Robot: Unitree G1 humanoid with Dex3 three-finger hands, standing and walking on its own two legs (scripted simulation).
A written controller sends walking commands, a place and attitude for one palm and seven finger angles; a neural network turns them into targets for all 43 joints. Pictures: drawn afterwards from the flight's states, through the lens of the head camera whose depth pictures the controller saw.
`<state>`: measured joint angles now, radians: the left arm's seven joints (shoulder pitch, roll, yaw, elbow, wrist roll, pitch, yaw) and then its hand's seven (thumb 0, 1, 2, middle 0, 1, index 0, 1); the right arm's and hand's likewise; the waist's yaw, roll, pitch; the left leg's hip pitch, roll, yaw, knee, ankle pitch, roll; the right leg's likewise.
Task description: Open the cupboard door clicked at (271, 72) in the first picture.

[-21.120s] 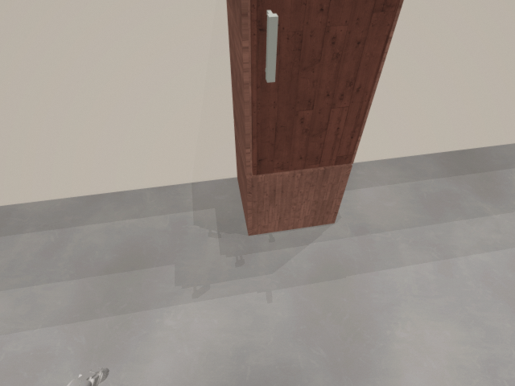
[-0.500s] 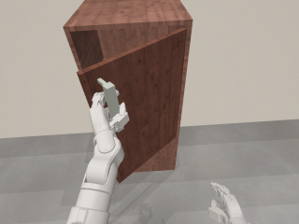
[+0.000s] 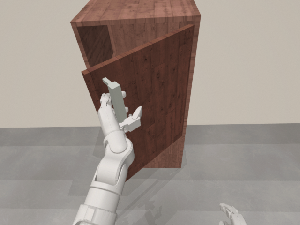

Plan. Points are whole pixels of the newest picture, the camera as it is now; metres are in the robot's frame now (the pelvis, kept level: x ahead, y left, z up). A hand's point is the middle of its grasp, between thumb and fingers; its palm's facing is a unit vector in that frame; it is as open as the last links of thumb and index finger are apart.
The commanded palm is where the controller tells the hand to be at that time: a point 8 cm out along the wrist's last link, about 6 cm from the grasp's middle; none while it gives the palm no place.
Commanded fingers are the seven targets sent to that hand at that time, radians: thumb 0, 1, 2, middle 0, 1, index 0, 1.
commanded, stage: open thumb and fingers to let go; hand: left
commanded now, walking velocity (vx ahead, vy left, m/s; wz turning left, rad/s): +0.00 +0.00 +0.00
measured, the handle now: (115, 105) +0.39 +0.12 +0.14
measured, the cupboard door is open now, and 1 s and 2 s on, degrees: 43 44 42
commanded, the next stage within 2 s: slide the hand sideways off the handle in 0.50 s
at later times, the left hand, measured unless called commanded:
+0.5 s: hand (126, 119) +0.34 +0.08 +0.14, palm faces +0.40 -0.92 -0.02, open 15.3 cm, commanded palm +0.29 +0.12 +0.13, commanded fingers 0.00 -0.50 0.30 -0.15 -0.30 -0.15 -0.30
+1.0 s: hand (123, 130) +0.30 +0.08 +0.14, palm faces -0.03 -1.00 +0.03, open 16.4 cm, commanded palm +0.27 +0.14 +0.13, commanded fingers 0.00 -0.50 0.30 -0.15 -0.30 -0.15 -0.30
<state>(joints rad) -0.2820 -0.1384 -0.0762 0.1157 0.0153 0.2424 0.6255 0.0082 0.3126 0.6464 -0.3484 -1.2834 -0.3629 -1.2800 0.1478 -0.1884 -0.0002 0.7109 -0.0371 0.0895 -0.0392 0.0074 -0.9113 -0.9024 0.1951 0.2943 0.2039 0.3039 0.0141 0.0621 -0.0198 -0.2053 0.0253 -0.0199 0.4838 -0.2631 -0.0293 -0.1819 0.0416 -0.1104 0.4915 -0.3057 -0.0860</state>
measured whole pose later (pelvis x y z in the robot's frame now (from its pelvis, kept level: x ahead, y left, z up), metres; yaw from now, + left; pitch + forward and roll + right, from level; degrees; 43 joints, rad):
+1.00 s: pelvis -0.05 +0.05 +0.00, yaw -2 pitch -5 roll +0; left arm -0.34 -0.03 -0.13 0.27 -0.10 0.09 0.22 -0.01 -0.50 0.30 -0.12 -0.30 -0.13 -0.30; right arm 0.18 -0.19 0.05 0.67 0.02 0.01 -0.04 0.01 -0.91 -0.90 0.20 0.29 0.20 0.30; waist 0.02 0.04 0.00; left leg -0.20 -0.02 0.04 0.51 -0.22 0.03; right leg -0.19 -0.01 -0.06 0.51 -0.24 -0.02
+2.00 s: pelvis +0.00 +0.02 +0.00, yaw -1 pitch -3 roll +0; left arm 0.26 0.16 0.06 -0.34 -0.19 0.16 -0.05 -0.01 -0.50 0.30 -0.15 -0.30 -0.16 -0.30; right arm 0.17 -0.21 0.07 0.57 0.02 -0.06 -0.06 0.01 -0.91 -0.90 0.20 0.29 0.21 0.30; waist 0.05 0.06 -0.03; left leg -0.17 0.02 0.00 0.53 -0.30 -0.01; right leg -0.14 0.04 -0.09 0.51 -0.31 -0.06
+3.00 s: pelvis +0.00 +0.06 +0.01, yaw -3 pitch -5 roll -1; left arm 0.44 0.32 0.27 -0.36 -0.04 -0.11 0.11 0.00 0.42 0.69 -0.19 -0.31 -0.20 -0.30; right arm 0.18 -0.21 0.03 0.66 -0.01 -0.09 -0.06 0.01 -0.91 -0.90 0.20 0.29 0.21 0.30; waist 0.06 0.05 0.04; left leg -0.07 -0.01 0.05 0.39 -0.24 0.03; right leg -0.04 0.01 -0.04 0.33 -0.21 -0.01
